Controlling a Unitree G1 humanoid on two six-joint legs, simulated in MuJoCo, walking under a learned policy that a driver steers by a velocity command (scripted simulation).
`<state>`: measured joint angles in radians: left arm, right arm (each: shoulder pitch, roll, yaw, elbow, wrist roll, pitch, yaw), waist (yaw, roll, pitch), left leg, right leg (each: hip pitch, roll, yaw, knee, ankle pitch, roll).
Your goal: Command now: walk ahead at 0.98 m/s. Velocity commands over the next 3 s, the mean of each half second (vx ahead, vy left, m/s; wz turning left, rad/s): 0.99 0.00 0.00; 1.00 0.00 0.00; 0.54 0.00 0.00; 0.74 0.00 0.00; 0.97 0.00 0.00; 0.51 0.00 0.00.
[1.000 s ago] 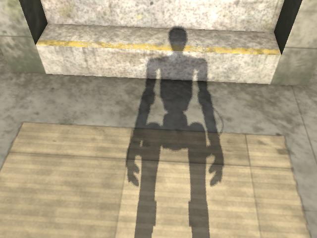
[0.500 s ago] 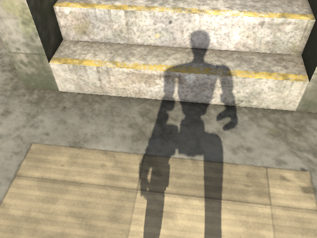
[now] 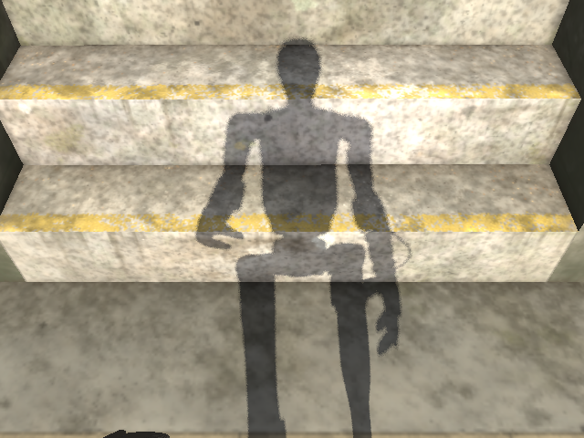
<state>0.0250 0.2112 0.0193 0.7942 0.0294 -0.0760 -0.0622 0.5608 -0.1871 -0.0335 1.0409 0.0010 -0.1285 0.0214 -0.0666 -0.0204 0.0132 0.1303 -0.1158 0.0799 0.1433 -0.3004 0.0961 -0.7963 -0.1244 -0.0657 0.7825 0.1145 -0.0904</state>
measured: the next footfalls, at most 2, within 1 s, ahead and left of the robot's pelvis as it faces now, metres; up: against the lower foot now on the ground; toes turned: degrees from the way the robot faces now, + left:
right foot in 0.14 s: +0.35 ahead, -0.08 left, +0.00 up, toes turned -3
left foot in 0.58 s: +0.77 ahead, +0.08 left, +0.00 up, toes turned +4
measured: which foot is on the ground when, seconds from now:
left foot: down 0.00-0.16, up 0.18-0.56, down 0.58-0.98, up 1.00-1.00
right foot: up 0.00-0.12, down 0.14-0.58, up 0.60-0.98, down 1.00-1.00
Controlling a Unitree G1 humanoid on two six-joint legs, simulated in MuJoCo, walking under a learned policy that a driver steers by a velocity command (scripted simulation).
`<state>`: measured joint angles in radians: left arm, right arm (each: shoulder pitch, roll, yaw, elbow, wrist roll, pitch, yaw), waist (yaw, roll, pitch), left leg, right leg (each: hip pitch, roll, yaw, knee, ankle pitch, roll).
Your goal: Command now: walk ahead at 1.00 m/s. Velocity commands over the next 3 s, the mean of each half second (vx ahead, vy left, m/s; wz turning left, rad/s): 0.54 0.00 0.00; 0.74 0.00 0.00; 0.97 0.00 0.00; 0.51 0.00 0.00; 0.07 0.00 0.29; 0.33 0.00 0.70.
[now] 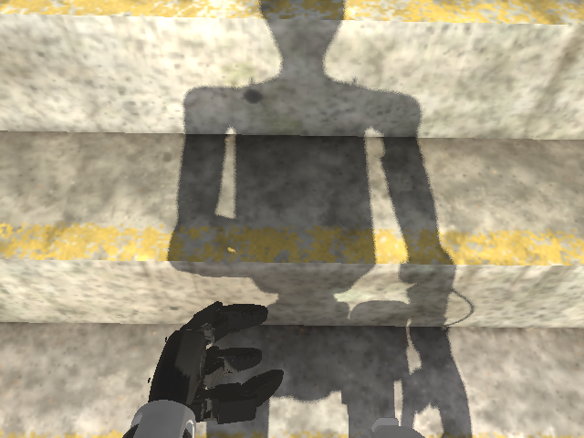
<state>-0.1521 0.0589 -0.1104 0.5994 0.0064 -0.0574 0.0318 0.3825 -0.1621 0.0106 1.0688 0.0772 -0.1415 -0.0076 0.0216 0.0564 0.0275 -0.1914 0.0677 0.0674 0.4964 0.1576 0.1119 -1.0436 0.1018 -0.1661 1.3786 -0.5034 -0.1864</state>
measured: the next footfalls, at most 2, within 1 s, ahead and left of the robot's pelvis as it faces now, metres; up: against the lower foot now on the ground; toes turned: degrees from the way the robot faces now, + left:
left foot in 0.38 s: +0.37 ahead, +0.19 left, +0.22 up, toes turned -7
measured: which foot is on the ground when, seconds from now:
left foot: up 0.00-0.36, down 0.38-1.00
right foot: down 0.00-0.42, up 0.44-1.00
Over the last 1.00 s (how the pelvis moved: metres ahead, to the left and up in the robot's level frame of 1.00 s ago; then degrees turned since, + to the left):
0.88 0.00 0.07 -5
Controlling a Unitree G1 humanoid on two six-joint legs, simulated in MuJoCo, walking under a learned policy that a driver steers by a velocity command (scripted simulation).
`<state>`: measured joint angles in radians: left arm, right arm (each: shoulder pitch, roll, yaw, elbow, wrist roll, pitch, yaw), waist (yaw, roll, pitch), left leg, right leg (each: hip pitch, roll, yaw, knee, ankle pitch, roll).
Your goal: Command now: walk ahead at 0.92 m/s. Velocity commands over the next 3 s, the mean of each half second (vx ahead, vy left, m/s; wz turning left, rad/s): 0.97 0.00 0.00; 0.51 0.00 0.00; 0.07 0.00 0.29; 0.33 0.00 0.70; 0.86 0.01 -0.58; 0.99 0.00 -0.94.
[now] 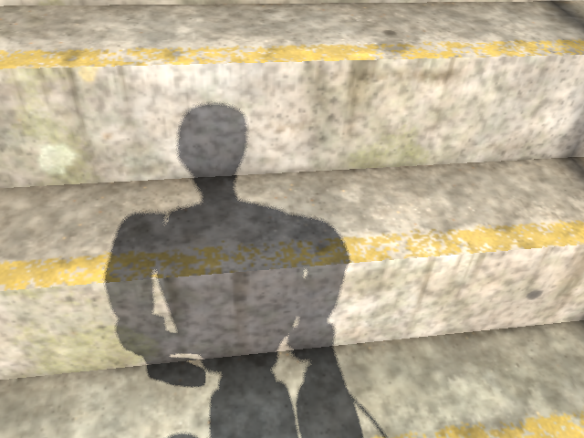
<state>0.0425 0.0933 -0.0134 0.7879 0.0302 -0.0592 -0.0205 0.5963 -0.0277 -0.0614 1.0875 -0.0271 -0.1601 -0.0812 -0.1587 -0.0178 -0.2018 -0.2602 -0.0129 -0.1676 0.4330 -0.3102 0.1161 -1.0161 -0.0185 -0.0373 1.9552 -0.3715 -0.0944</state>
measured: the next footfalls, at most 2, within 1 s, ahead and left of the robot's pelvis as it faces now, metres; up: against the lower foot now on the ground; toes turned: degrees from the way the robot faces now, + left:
right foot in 0.14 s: +0.22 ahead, -0.22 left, +0.21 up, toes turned -3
left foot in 0.66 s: +0.46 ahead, -0.06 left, +0.43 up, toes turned +6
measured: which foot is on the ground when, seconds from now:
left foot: down 0.00-0.16, up 0.18-0.64, down 0.66-1.00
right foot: up 0.00-0.12, down 0.14-0.70, up 0.72-1.00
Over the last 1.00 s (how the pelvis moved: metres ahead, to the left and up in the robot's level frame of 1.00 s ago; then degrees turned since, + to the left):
0.37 0.05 0.37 1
